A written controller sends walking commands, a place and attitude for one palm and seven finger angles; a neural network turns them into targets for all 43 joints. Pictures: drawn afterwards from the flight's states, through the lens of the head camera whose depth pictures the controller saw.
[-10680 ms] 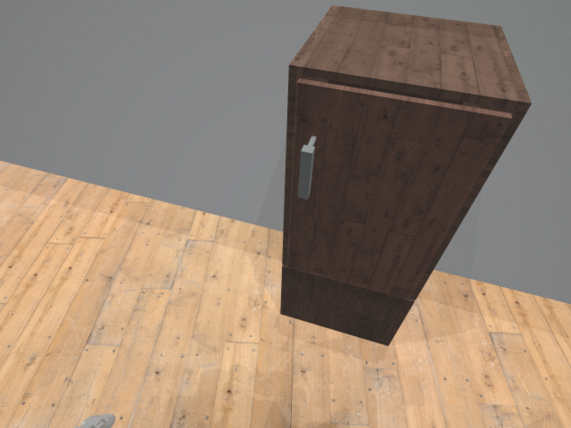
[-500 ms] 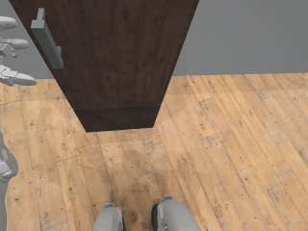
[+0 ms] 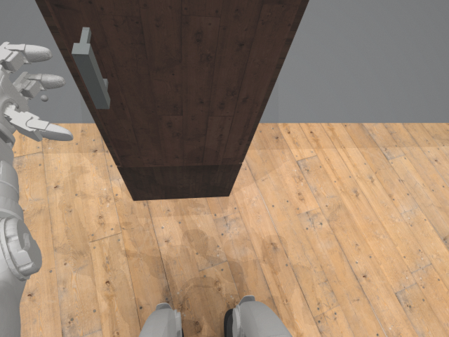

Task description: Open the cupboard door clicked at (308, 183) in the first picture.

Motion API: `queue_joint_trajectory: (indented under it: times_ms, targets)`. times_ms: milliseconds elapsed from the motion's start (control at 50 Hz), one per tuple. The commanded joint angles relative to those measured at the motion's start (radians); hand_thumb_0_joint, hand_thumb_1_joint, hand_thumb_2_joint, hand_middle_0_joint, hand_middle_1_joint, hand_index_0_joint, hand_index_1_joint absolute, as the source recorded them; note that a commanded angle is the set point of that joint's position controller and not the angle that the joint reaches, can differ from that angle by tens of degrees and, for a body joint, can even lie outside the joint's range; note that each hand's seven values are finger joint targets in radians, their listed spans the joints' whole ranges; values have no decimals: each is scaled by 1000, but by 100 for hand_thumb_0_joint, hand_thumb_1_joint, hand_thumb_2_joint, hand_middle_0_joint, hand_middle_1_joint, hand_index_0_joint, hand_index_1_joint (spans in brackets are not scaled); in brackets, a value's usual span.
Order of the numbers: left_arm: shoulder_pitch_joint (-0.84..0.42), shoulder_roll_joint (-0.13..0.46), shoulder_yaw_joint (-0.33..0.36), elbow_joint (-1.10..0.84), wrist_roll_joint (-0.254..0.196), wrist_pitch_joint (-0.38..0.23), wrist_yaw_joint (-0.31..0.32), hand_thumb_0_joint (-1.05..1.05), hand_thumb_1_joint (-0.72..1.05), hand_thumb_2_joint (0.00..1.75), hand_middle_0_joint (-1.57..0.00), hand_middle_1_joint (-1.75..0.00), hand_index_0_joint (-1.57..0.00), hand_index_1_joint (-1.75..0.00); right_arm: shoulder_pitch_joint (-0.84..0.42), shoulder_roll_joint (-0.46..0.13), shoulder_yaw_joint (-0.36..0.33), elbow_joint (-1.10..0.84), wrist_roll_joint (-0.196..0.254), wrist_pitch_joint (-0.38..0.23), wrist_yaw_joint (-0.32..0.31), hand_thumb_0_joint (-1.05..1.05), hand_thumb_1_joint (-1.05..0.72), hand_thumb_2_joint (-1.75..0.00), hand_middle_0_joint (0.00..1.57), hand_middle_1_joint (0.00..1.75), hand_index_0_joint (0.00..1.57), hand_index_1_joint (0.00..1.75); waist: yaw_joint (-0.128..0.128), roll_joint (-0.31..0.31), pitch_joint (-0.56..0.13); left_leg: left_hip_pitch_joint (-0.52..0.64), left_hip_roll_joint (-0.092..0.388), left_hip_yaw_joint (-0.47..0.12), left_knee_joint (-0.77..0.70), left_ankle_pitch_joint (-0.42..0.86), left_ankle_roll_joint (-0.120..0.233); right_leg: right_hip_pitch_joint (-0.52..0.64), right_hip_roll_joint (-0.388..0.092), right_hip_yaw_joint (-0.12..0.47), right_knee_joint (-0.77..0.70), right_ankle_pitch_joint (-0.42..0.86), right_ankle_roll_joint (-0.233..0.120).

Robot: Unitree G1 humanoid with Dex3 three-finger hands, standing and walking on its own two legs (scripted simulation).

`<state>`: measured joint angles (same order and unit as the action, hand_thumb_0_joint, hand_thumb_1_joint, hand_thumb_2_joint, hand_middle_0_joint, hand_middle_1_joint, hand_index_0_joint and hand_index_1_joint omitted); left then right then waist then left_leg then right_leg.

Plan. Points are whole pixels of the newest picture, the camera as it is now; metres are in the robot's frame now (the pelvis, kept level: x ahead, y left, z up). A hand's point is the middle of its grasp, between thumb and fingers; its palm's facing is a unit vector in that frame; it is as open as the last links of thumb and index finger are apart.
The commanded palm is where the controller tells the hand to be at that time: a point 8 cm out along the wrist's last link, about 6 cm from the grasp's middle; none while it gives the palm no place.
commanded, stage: move the hooked fingers beside the handle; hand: left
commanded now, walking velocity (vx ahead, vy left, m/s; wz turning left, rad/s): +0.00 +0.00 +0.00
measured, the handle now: (95, 70) +0.56 +0.20 +0.08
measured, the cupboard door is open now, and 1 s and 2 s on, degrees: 0 0 0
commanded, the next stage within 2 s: slide the fingers in behind the handle in 0.26 s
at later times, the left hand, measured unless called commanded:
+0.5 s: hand (50, 93) +0.50 +0.26 +0.07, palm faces +0.01 -1.00 -0.01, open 14.0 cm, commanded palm +0.49 +0.29 +0.07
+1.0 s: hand (75, 96) +0.50 +0.22 +0.08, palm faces +0.00 -1.00 +0.00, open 14.0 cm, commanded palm +0.48 +0.25 +0.07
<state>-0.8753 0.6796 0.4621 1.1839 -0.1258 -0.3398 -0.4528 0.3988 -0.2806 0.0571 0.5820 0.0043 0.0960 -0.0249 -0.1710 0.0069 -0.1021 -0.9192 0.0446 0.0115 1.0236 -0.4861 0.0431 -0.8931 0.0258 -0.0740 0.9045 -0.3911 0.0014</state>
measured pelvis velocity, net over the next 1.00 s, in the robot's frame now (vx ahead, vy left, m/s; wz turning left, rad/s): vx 0.00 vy -0.01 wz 0.00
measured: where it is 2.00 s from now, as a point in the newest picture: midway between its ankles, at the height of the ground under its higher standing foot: outside the picture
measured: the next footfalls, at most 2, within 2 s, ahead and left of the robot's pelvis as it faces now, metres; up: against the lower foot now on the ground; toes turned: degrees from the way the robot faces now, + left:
none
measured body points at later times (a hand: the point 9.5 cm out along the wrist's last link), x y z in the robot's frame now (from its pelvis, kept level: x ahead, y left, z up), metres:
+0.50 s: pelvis -0.01 -0.01 -0.01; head +0.15 +0.03 +0.42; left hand +0.50 +0.31 +0.08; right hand -0.02 -0.28 -0.10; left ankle -0.01 +0.08 -0.67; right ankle +0.02 -0.13 -0.67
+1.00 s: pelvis +0.00 -0.01 +0.00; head +0.13 +0.02 +0.43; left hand +0.49 +0.27 +0.08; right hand +0.01 -0.27 -0.11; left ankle -0.01 +0.08 -0.67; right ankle +0.02 -0.13 -0.67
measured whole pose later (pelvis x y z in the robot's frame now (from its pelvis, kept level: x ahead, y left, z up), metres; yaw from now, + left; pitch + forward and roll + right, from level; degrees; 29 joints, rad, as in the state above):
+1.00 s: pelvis +0.00 -0.01 +0.00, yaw +0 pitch +21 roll -4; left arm -0.88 0.58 0.41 1.17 -0.12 -0.36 -0.35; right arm 0.40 -0.27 0.06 0.59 0.00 0.09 -0.01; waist -0.17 0.02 -0.11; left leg -0.91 0.05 0.01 1.02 -0.49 0.04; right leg -0.90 0.03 -0.07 0.92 -0.40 -0.01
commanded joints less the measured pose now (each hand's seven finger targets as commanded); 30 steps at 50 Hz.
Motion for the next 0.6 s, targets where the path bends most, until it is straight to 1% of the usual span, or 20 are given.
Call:
queue_joint_trajectory:
  times_ms: [0,20,40,60,120,160,200,220,240,260,300,320,340,400,440,460,500,520,560,580]
  targets:
    - [-451,275,37,-225,-17,-83,33,0,-50,30,-30,-120,-30,-120,183,-201,-75,-30,-8,-10,-13,0,-90,-90,20,30,20,30,-17,206,-419,419,3,-94,-103,528,-29,85,31,20,-49,257,-26]
    - [-461,304,56,-217,-9,-89,41,0,-50,30,-30,-120,-30,-120,183,-203,-76,-28,-9,-11,-14,0,-90,-90,20,30,20,30,-17,198,-438,420,4,-95,-103,515,-29,96,33,23,-49,254,-23]
    - [-462,305,56,-205,-7,-92,47,0,-50,30,-30,-120,-30,-120,176,-203,-74,-33,-8,-14,-13,0,-90,-90,20,30,20,30,-19,204,-427,403,0,-90,-102,488,-27,95,31,26,-52,244,-23]
    - [-471,333,72,-199,-4,-94,54,0,-50,30,-30,-120,-30,-120,176,-206,-73,-33,-8,-17,-16,0,-90,-90,20,30,20,30,-23,166,-431,366,-2,-85,-98,458,-20,122,30,32,-50,244,-20]
    - [-486,346,66,-205,18,-103,55,0,-50,30,-30,-120,-30,-120,177,-205,-70,-35,-9,-18,-18,0,-90,-90,20,30,20,30,-19,220,-473,395,-3,-88,-94,485,-25,120,28,33,-39,256,-22]
    - [-457,370,81,-190,20,-96,48,0,-50,30,-30,-120,-30,-120,176,-207,-68,-39,-9,-18,-17,0,-90,-90,20,30,20,30,-8,218,-483,379,-5,-83,-91,495,-24,149,27,35,-39,274,-22]
    - [-434,346,67,-178,7,-87,29,0,-50,30,-30,-120,-30,-120,183,-206,-66,-41,-7,-15,-18,0,-90,-90,20,30,20,30,-12,206,-495,389,-3,-81,-87,520,-21,153,30,33,-37,298,-23]
    - [-423,338,55,-151,11,-75,19,0,-50,30,-30,-120,-30,-120,181,-206,-64,-39,-4,-12,-18,0,-90,-90,20,30,20,30,-12,217,-472,383,-1,-81,-91,512,-24,135,31,32,-41,286,-21]
    - [-440,323,43,-140,4,-66,12,0,-50,30,-30,-120,-30,-120,180,-207,-63,-37,-3,-12,-18,0,-90,-90,20,30,20,30,-25,191,-445,360,-1,-81,-91,477,-19,124,32,30,-46,270,-18]
    - [-455,322,40,-144,-1,-61,8,0,-50,30,-30,-120,-30,-120,183,-209,-64,-35,-3,-12,-20,0,-90,-90,20,30,20,30,-32,181,-438,349,-1,-79,-90,464,-15,126,30,33,-50,269,-16]
    - [-433,338,57,-130,-9,-55,-1,0,-50,30,-30,-120,-30,-120,190,-212,-64,-40,-1,-13,-24,0,-90,-90,20,30,20,30,-26,155,-440,320,-5,-73,-88,453,-9,153,32,38,-49,284,-19]
    - [-446,365,74,-144,-7,-58,-1,0,-50,30,-30,-120,-30,-120,194,-213,-64,-38,-4,-13,-25,0,-90,-90,20,30,20,30,-22,174,-460,322,-4,-73,-89,465,-11,161,31,39,-46,294,-17]
    - [-448,365,73,-148,-6,-59,-2,0,-50,30,-30,-120,-30,-120,194,-211,-65,-36,-3,-14,-25,0,-90,-90,20,30,20,30,-24,180,-464,322,-5,-71,-83,465,-10,155,31,41,-45,295,-16]
    - [-477,315,36,-180,-10,-77,1,0,-50,30,-30,-120,-30,-120,198,-204,-66,-27,-6,-15,-21,0,-90,-90,20,30,20,30,-38,195,-455,346,-2,-76,-77,472,-11,122,33,37,-44,285,-19]
    - [-472,345,60,-173,-10,-79,8,0,-50,30,-30,-120,-30,-120,201,-210,-67,-23,-7,-15,-21,0,-90,-90,20,30,20,30,-32,190,-452,335,-1,-80,-83,449,-13,123,34,36,-46,262,-18]
    - [-472,319,43,-183,-12,-79,10,0,-50,30,-30,-120,-30,-120,202,-208,-68,-22,-7,-15,-19,0,-90,-90,20,30,20,30,-34,201,-472,350,-2,-79,-81,462,-12,122,33,37,-44,269,-17]
    - [-468,325,58,-244,-15,-90,17,0,-50,30,-30,-120,-30,-120,209,-204,-72,-24,-11,-14,-15,0,-90,-90,20,30,20,30,-10,276,-531,424,0,-85,-80,549,-24,120,33,30,-31,299,-26]
    - [-451,288,37,-250,-16,-87,19,0,-50,30,-30,-120,-30,-120,211,-201,-74,-22,-11,-11,-11,0,-90,-90,20,30,20,30,-13,274,-555,463,3,-87,-78,586,-27,109,36,27,-37,309,-22]
    - [-427,270,35,-242,-18,-76,32,0,-50,30,-30,-120,-30,-120,205,-198,-76,-20,-12,-10,-6,0,-90,-90,20,30,20,30,-13,263,-517,450,5,-86,-80,583,-27,102,36,23,-44,307,-20]
    - [-416,277,44,-222,-17,-66,39,0,-50,30,-30,-120,-30,-120,206,-200,-74,-22,-10,-7,-4,0,-90,-90,20,30,20,30,-11,221,-492,413,2,-84,-85,542,-23,116,37,23,-47,294,-19]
